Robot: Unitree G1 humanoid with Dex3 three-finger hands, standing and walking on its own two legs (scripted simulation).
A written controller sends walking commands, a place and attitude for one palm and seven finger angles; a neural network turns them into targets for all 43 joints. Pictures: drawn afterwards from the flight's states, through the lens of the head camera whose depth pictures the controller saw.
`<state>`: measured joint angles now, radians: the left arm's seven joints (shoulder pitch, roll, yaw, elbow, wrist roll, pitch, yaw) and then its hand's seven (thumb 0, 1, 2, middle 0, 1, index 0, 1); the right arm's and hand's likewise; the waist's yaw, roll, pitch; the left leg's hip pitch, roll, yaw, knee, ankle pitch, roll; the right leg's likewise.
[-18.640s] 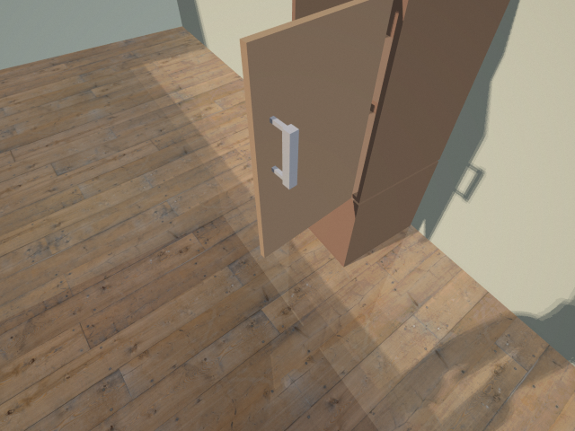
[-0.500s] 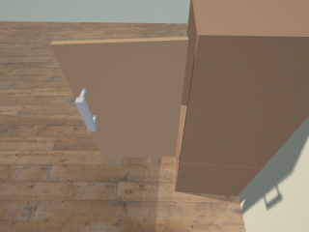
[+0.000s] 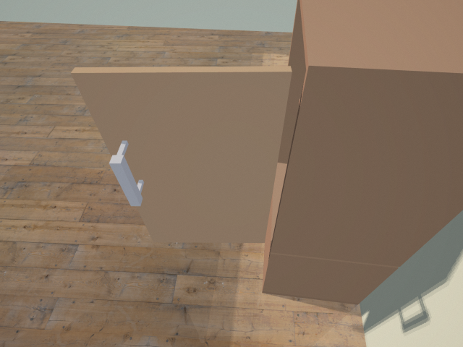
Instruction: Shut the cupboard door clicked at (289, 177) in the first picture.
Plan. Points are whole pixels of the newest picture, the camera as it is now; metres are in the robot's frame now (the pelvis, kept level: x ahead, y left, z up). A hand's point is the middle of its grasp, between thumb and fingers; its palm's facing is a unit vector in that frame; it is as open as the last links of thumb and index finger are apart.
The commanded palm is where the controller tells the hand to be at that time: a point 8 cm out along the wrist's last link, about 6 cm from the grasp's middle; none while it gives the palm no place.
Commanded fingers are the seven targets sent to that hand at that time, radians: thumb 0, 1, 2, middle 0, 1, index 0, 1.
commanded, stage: come to a stop and stand still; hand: left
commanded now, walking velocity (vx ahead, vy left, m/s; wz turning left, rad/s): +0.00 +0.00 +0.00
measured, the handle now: (130, 174) +0.43 +0.25 +0.02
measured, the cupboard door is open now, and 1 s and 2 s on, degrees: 96 96 96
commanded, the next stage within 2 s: look again from close up in 0.26 s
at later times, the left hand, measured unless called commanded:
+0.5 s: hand out of the picture +0.00 +0.15 -0.17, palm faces +0.04 -0.98 -0.21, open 7.3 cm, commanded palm none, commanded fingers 0.00 0.90 0.90 -0.20 -0.30 -0.20 -0.30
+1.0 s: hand out of the picture +0.00 +0.14 -0.17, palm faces +0.06 -0.98 -0.19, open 7.4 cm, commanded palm +0.10 +0.19 -0.08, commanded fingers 0.00 0.90 0.90 -0.20 -0.30 -0.20 -0.30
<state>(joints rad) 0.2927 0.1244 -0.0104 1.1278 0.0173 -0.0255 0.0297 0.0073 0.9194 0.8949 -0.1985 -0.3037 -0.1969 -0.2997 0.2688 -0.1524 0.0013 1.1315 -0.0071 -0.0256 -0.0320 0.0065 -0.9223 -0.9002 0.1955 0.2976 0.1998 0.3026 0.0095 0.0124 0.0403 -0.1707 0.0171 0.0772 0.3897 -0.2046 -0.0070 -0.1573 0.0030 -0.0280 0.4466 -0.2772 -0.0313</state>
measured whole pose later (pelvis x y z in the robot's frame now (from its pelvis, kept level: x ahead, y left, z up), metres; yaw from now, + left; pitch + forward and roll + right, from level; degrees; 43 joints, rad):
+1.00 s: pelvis +0.02 -0.03 +0.00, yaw +1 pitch -1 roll +1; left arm 0.31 0.12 0.00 1.12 0.02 -0.03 0.03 0.00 0.91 0.89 -0.20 -0.30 -0.20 -0.30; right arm 0.27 -0.13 0.00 1.16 -0.01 -0.01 -0.04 0.01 -0.92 -0.90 0.20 0.30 0.20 0.30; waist 0.02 0.00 0.05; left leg -0.14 0.05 0.05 0.38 -0.22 -0.05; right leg -0.11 0.04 -0.06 0.42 -0.29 -0.07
